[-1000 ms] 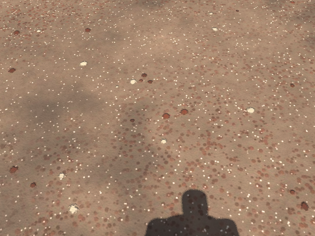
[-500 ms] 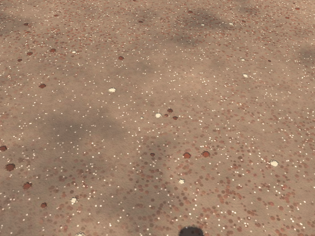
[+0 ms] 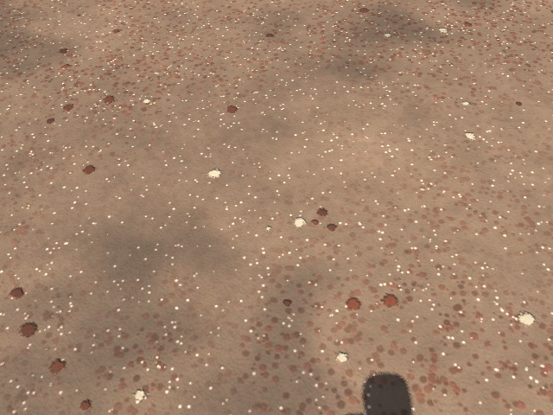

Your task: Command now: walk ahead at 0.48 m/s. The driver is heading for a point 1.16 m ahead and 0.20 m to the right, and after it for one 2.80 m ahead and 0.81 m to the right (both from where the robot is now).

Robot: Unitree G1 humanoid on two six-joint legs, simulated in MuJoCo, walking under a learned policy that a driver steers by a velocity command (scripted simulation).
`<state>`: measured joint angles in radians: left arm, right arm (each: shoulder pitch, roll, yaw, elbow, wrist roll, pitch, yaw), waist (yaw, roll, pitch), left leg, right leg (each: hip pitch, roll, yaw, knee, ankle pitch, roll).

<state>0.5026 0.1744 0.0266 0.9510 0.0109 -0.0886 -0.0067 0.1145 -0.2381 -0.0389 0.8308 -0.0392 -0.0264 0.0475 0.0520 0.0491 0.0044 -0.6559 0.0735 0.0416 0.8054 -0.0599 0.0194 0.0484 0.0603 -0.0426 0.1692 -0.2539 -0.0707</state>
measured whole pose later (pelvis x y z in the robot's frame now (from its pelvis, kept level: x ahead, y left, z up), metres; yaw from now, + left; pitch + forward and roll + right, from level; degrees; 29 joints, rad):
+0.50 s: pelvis +0.28 +0.04 +0.00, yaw -8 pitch +0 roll +1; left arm 0.19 0.23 0.06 0.90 0.02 -0.01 -0.04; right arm 0.39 -0.20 -0.04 1.00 -0.01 -0.11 -0.01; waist -0.01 -0.03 0.04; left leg 0.00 -0.07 0.22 0.23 -0.24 0.09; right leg -0.68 -0.10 0.00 0.94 -0.04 -0.06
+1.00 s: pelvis +0.54 -0.05 +0.00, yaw -24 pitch +0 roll +0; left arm 0.35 0.25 0.07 0.95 0.00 -0.06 -0.01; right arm 0.12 -0.24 -0.04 0.81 -0.04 -0.04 0.02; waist 0.03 0.03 0.05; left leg -0.65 0.14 -0.03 0.95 -0.16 -0.03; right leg -0.09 0.15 0.02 0.28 -0.20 -0.14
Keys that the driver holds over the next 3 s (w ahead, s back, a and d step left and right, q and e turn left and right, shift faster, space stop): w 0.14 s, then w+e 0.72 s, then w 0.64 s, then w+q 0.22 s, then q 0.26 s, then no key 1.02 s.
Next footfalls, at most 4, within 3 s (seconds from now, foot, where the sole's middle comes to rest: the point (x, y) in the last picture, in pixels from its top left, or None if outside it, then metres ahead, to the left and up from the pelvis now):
0.16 left None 0.26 0.10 -0.78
0.72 right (353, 401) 0.53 -0.08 -0.78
1.26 left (342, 272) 0.89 -0.07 -0.78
1.78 right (439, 228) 1.05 -0.36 -0.78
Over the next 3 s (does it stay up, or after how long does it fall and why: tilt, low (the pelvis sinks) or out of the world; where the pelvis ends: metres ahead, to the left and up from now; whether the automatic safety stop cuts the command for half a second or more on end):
stays up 1.04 -0.25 0.00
